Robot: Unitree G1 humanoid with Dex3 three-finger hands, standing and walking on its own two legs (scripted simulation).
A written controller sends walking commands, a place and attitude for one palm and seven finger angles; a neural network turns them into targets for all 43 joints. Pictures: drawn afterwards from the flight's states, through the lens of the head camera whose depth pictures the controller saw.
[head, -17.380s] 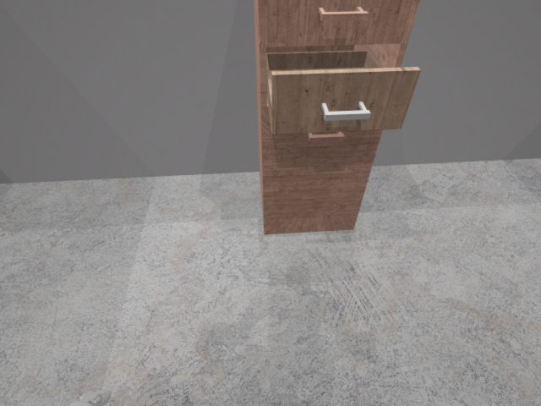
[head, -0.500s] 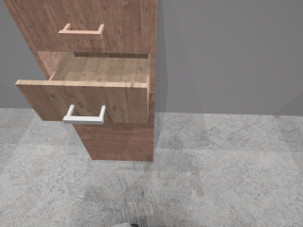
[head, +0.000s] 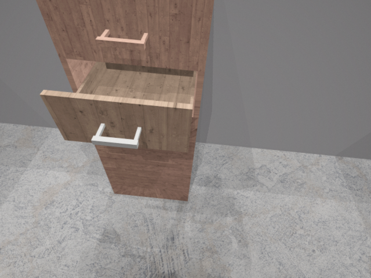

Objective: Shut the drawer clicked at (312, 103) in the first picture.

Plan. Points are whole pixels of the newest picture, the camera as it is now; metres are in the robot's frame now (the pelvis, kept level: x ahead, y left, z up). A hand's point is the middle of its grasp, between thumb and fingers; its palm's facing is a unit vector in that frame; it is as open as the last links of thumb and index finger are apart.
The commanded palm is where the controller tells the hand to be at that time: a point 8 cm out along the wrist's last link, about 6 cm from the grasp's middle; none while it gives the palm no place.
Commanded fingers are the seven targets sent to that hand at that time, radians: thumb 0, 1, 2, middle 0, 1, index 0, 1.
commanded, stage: come to a stop and stand still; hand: left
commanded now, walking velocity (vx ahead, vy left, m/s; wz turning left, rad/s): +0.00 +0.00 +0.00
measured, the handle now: (117, 136) +0.44 +0.23 +0.01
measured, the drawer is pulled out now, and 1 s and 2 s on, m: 0.17 0.17 0.17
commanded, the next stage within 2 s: look again from close up in 0.90 s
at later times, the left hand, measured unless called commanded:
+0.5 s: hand out of the picture -0.02 +0.20 -0.18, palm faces +0.02 -0.99 -0.16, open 7.4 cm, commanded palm none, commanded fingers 0.00 0.90 0.90 -0.20 -0.30 -0.20 -0.30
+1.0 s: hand out of the picture -0.09 +0.16 -0.17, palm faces +0.05 -0.99 -0.12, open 7.4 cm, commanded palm none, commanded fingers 0.00 0.90 0.90 -0.20 -0.30 -0.20 -0.30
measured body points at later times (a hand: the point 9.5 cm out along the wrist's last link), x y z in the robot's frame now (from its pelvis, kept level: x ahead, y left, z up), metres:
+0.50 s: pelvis -0.02 +0.03 +0.01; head -0.02 +0.04 +0.46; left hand -0.02 +0.25 -0.16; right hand -0.04 -0.18 -0.15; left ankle -0.01 +0.11 -0.74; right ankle -0.05 -0.11 -0.74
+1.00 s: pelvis -0.04 +0.02 +0.01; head -0.03 +0.03 +0.46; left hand -0.09 +0.21 -0.16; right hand -0.05 -0.19 -0.15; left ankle -0.01 +0.11 -0.74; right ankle -0.05 -0.11 -0.74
